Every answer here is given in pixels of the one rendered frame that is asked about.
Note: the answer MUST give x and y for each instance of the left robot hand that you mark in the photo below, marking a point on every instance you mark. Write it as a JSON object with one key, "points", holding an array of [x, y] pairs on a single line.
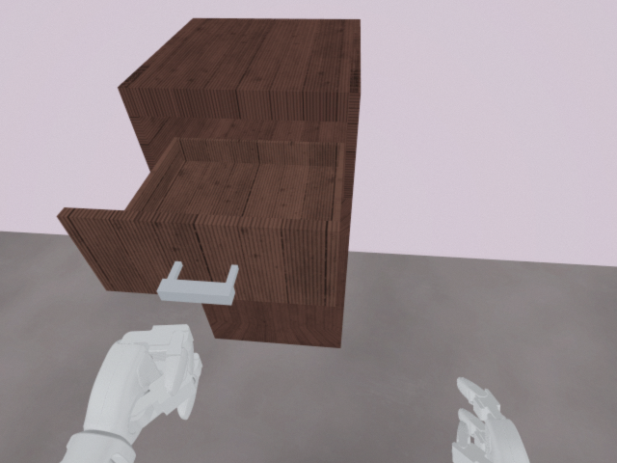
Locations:
{"points": [[117, 403]]}

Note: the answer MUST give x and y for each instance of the right robot hand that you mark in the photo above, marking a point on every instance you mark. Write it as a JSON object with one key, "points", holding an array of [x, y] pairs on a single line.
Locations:
{"points": [[495, 441]]}

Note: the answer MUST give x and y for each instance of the cabinet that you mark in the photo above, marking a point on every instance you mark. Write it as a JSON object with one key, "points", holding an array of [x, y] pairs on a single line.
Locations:
{"points": [[273, 79]]}

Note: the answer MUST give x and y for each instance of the drawer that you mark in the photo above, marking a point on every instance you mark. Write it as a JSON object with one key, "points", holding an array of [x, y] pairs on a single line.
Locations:
{"points": [[270, 207]]}

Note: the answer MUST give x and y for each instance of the robot left forearm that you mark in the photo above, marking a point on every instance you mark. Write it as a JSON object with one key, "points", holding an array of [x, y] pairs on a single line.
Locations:
{"points": [[96, 446]]}

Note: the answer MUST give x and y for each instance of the handle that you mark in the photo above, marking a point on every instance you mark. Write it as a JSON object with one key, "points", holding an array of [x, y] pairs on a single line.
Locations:
{"points": [[172, 289]]}

